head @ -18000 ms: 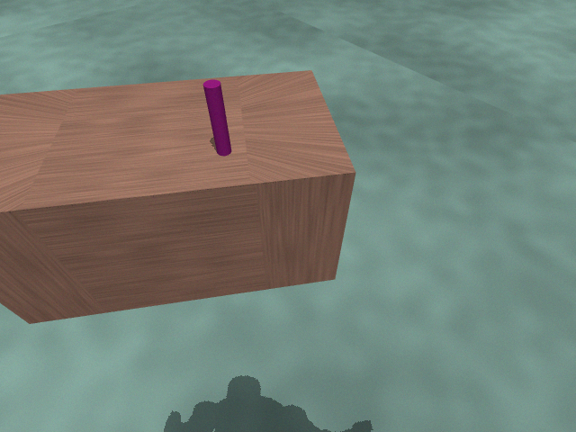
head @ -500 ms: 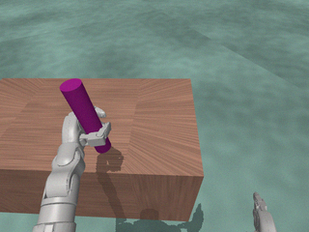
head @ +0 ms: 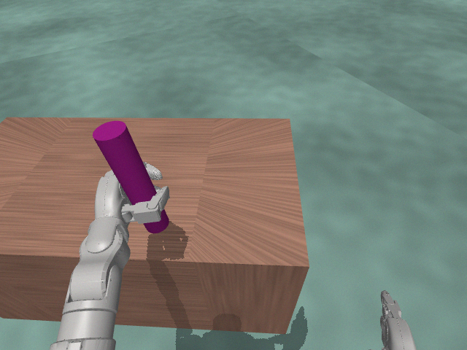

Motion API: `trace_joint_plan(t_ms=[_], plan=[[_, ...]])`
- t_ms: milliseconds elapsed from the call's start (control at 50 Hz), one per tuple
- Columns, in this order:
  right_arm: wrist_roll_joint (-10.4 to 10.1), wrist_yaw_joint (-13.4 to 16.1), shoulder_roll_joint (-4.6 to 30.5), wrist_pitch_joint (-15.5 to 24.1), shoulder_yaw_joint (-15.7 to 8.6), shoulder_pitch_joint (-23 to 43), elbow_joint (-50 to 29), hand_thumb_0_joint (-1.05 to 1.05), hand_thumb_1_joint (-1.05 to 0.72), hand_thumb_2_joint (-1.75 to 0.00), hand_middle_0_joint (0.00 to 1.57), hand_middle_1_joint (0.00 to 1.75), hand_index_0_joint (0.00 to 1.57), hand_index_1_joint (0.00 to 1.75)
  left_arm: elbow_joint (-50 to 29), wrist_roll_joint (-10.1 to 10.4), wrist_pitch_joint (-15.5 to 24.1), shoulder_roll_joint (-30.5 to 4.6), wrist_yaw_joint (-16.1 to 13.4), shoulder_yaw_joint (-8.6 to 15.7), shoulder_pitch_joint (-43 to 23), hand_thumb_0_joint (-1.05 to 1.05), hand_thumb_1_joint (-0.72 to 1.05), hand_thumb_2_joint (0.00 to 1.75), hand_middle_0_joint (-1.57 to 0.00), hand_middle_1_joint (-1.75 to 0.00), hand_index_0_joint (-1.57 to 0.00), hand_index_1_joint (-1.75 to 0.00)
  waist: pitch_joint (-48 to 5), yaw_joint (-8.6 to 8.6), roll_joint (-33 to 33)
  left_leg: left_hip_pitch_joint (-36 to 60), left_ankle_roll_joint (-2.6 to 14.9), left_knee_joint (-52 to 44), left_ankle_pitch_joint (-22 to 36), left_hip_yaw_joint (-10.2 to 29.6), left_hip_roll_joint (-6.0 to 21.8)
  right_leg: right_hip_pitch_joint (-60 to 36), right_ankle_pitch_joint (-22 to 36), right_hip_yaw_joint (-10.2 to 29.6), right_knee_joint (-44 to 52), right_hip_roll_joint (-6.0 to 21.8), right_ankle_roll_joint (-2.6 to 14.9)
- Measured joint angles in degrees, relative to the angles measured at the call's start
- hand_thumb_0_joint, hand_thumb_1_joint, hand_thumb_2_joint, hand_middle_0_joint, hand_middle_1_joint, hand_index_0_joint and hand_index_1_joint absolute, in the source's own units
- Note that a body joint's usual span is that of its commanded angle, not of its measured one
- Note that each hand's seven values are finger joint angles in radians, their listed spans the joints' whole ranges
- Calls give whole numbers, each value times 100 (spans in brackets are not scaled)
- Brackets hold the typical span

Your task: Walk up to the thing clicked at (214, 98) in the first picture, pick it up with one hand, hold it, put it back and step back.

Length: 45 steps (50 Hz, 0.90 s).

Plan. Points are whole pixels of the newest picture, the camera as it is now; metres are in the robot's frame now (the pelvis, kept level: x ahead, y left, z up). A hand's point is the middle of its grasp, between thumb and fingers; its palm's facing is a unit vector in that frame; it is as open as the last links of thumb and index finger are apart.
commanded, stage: hold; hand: left
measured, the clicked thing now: (137, 185) +0.33 +0.18 +0.15
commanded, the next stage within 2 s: crouch in 0.50 s
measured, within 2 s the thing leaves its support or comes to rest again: neither
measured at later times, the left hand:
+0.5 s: hand (151, 196) +0.33 +0.16 +0.12, palm faces +0.17 -0.98 -0.01, open 5.9 cm
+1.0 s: hand (154, 197) +0.37 +0.18 +0.07, palm faces +0.21 -0.98 -0.01, open 5.9 cm
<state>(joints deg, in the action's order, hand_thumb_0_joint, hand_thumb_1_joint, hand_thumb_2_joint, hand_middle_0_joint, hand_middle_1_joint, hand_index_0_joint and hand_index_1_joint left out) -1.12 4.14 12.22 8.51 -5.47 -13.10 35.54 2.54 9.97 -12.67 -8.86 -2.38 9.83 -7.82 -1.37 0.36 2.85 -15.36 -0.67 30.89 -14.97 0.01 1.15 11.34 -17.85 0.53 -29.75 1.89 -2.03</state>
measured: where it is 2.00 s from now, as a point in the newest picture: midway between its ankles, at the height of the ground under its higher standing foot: outside the picture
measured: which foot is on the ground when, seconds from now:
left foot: down 0.00-1.00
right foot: down 0.00-1.00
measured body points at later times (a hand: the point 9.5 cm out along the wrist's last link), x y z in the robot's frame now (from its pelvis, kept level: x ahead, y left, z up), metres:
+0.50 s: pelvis +0.00 +0.00 +0.00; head -0.01 -0.02 +0.45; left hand +0.32 +0.22 +0.12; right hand +0.16 -0.26 -0.08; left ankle +0.02 +0.13 -0.73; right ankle -0.02 -0.14 -0.73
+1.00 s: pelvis -0.01 +0.00 +0.00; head +0.01 -0.01 +0.44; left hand +0.35 +0.23 +0.08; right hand +0.14 -0.26 -0.09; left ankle +0.02 +0.13 -0.73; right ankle -0.02 -0.14 -0.73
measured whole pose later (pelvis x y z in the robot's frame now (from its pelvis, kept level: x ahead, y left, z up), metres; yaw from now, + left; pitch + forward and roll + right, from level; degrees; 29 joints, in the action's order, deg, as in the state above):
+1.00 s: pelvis -0.01 +0.00 +0.00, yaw -1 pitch +2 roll +0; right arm -0.3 3.1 11.3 9.2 -3.7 -11.3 35.9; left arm 25.9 8.3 -2.5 -12.2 -2.0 14.5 -19.5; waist 0.2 2.4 0.8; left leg -21.0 -1.0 33.4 -14.7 -0.2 1.7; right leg 17.6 -17.8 0.9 -33.2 1.3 -1.8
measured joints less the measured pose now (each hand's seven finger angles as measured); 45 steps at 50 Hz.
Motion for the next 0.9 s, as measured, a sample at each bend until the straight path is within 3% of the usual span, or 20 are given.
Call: trace_joint_plan(t_ms=[180,320,500,680,780,900], plan=[[34,111,30,-10,-28,26,-34,-1,51,-6,6,5,5,5,-227,-115,173,-55,-220,54,25,0,-1,124,-94,-120,-101,-121,48,44,-66,12,-18,28,-26,-28,47,-5,3,31,-3,-44,14],[12,96,42,-9,-43,105,113,-1,51,-6,5,5,5,5,-50,-14,140,-141,-95,166,-205,0,-1,124,-94,-120,-101,-121,-68,19,-8,69,-10,2,-31,0,33,-92,6,0,59,-32,9],[0,-11,13,1,-12,-24,-26,-1,51,-6,6,5,5,5,-45,-47,-76,-1,-25,-8,69,0,0,124,-94,-120,-101,-121,38,-4,-16,73,-2,-68,12,-11,9,-77,30,8,91,-8,0],[36,127,20,32,-2,66,-4,-1,51,-6,6,5,5,5,-196,-122,153,-87,-198,17,-118,0,0,124,-94,-120,-101,-121,19,28,-75,82,-18,-21,-8,-12,38,-90,25,11,62,-36,14],[22,58,-49,22,108,113,60,-1,52,-6,5,5,5,5,289,-52,190,-112,-55,92,-455,0,0,124,-94,-120,-102,-121,-39,46,-48,96,-17,-42,16,13,38,-118,45,-14,92,-38,20],[31,-104,-127,57,188,143,122,-1,54,-5,6,5,5,5,1439,-81,377,-197,82,228,-782,0,0,125,-94,-120,-102,-120,46,110,-69,-104,-19,-23,77,2,38,121,70,1,1,-39,25]])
